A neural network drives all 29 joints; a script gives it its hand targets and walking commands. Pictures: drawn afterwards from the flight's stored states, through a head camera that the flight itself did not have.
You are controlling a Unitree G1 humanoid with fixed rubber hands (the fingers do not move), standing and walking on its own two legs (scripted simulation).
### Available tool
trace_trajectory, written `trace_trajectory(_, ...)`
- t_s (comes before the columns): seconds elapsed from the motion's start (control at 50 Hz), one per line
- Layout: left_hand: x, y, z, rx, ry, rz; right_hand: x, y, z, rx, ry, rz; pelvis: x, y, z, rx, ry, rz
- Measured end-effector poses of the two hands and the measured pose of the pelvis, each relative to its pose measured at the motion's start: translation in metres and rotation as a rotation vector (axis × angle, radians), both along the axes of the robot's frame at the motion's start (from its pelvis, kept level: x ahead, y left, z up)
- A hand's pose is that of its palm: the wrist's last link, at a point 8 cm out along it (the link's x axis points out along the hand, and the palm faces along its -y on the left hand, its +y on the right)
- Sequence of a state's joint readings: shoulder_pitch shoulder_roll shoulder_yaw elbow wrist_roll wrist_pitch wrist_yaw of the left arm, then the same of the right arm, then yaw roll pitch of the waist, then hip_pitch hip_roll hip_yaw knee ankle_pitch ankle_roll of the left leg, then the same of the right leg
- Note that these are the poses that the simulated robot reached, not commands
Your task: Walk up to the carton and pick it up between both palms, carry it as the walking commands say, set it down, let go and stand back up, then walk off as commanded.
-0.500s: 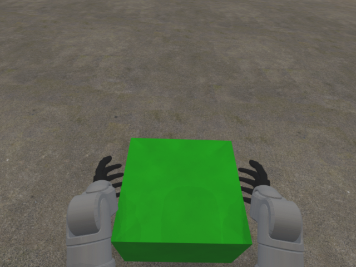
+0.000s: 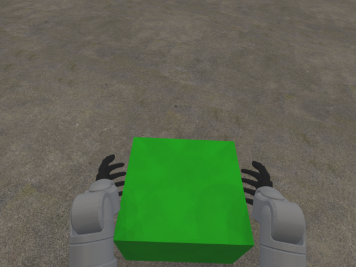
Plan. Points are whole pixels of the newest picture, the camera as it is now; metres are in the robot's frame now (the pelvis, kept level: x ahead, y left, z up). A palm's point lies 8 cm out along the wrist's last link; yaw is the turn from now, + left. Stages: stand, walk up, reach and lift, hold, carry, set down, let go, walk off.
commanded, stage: carry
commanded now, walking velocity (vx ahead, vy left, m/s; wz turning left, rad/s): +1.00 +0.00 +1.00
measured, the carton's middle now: (181, 198) +0.31 +0.00 -0.01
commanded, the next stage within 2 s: none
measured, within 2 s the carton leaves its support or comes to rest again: neither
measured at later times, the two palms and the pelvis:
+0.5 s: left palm (37, 122) +0.48 +0.39 +0.06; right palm (151, 98) +0.62 +0.10 +0.05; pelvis +0.30 +0.12 -0.01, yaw +28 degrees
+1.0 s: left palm out of the picture +0.75 +0.69 +0.06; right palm (76, 42) +0.98 +0.46 +0.06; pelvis +0.66 +0.36 +0.00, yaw +45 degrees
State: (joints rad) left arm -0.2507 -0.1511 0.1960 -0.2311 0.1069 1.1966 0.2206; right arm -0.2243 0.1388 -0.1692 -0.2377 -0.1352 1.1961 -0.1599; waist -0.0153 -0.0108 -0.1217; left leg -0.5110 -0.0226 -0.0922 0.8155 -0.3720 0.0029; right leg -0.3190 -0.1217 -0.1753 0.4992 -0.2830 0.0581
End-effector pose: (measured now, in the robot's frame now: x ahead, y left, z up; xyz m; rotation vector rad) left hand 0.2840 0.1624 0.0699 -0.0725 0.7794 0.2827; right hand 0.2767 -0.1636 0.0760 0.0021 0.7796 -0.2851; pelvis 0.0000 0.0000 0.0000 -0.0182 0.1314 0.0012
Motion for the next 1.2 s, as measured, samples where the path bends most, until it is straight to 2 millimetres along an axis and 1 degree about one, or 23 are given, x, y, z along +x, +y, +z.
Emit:
trace_trajectory(0.08, 0.019, 0.041, -0.001, 0.006, 0.012, 0.091, 0.048, 0.042, -0.005, 0.013, 0.011, 0.091, 0.035, 0.017, -0.001, 0.017, 0.010, 0.080)
trace_trajectory(0.14, 0.042, 0.075, -0.004, 0.015, -0.004, 0.140, 0.087, 0.077, -0.009, 0.022, -0.006, 0.139, 0.067, 0.040, -0.010, 0.047, 0.001, 0.116)
trace_trajectory(0.2, 0.066, 0.104, -0.007, 0.019, -0.010, 0.174, 0.120, 0.107, -0.013, 0.030, -0.012, 0.166, 0.100, 0.062, -0.015, 0.071, -0.044, 0.147)
trace_trajectory(0.26, 0.091, 0.126, -0.007, 0.008, 0.016, 0.208, 0.155, 0.131, -0.012, 0.014, 0.015, 0.210, 0.135, 0.073, -0.007, 0.050, -0.051, 0.184)
trace_trajectory(0.32, 0.121, 0.143, -0.008, 0.005, 0.037, 0.246, 0.197, 0.150, -0.012, 0.007, 0.036, 0.246, 0.172, 0.080, -0.002, 0.040, -0.038, 0.224)
trace_trajectory(0.36, 0.143, 0.155, -0.010, 0.013, 0.035, 0.274, 0.229, 0.164, -0.016, 0.012, 0.034, 0.272, 0.198, 0.085, -0.007, 0.042, -0.016, 0.257)
trace_trajectory(0.4, 0.163, 0.170, -0.011, 0.025, 0.022, 0.311, 0.261, 0.183, -0.022, 0.030, 0.022, 0.303, 0.224, 0.092, -0.012, 0.036, -0.005, 0.347)
trace_trajectory(0.44, 0.177, 0.192, -0.011, 0.031, 0.027, 0.362, 0.292, 0.210, -0.023, 0.038, 0.026, 0.358, 0.253, 0.103, -0.011, 0.046, 0.002, 0.406)
trace_trajectory(0.5, 0.197, 0.231, -0.010, 0.043, 0.022, 0.458, 0.341, 0.261, -0.024, 0.048, 0.019, 0.453, 0.295, 0.124, -0.013, 0.071, 0.014, 0.475)
trace_trajectory(0.56, 0.217, 0.275, -0.012, 0.062, 0.003, 0.550, 0.390, 0.320, -0.029, 0.074, 0.000, 0.541, 0.337, 0.152, -0.021, 0.089, 0.014, 0.523)
trace_trajectory(0.6, 0.236, 0.305, -0.015, 0.073, -0.013, 0.591, 0.420, 0.357, -0.034, 0.090, -0.016, 0.581, 0.368, 0.178, -0.030, 0.107, -0.002, 0.551)
trace_trajectory(0.64, 0.258, 0.335, -0.021, 0.075, -0.033, 0.615, 0.448, 0.391, -0.040, 0.100, -0.034, 0.605, 0.401, 0.207, -0.041, 0.143, -0.040, 0.588)
trace_trajectory(0.68, 0.279, 0.360, -0.024, 0.069, -0.026, 0.641, 0.476, 0.420, -0.042, 0.091, -0.028, 0.636, 0.432, 0.229, -0.042, 0.173, -0.068, 0.610)
trace_trajectory(0.76, 0.326, 0.399, -0.020, 0.069, 0.049, 0.670, 0.531, 0.466, -0.044, 0.086, 0.046, 0.666, 0.489, 0.265, -0.024, 0.160, -0.073, 0.625)
trace_trajectory(0.82, 0.369, 0.428, -0.017, 0.072, 0.082, 0.680, 0.576, 0.497, -0.045, 0.083, 0.077, 0.671, 0.532, 0.289, -0.015, 0.137, -0.064, 0.637)
trace_trajectory(0.86, 0.397, 0.447, -0.016, 0.069, 0.080, 0.702, 0.608, 0.519, -0.045, 0.082, 0.076, 0.686, 0.563, 0.304, -0.013, 0.120, -0.057, 0.675)
trace_trajectory(0.92, 0.432, 0.479, -0.014, 0.040, 0.062, 0.740, 0.652, 0.558, -0.034, 0.061, 0.058, 0.724, 0.608, 0.328, -0.005, 0.110, -0.027, 0.742)
trace_trajectory(1.0, 0.468, 0.524, -0.014, 0.009, 0.027, 0.807, 0.706, 0.620, -0.019, 0.032, 0.022, 0.792, 0.662, 0.362, 0.001, 0.106, 0.016, 0.780)
trace_trajectory(1.06, 0.495, 0.563, -0.014, 0.015, 0.014, 0.840, 0.742, 0.667, -0.019, 0.043, 0.010, 0.832, 0.701, 0.398, -0.002, 0.087, 0.017, 0.790)
trace_trajectory(1.12, 0.531, 0.605, -0.015, 0.024, -0.007, 0.844, 0.778, 0.708, -0.021, 0.052, -0.010, 0.839, 0.739, 0.440, -0.011, 0.080, -0.015, 0.787)
trace_trajectory(1.16, 0.556, 0.626, -0.015, 0.023, -0.001, 0.835, 0.801, 0.728, -0.021, 0.049, -0.007, 0.829, 0.761, 0.462, -0.009, 0.084, -0.025, 0.776)
trace_trajectory(1.2, 0.583, 0.644, -0.011, 0.026, 0.018, 0.814, 0.824, 0.742, -0.020, 0.053, 0.012, 0.808, 0.782, 0.483, -0.003, 0.072, -0.022, 0.758)
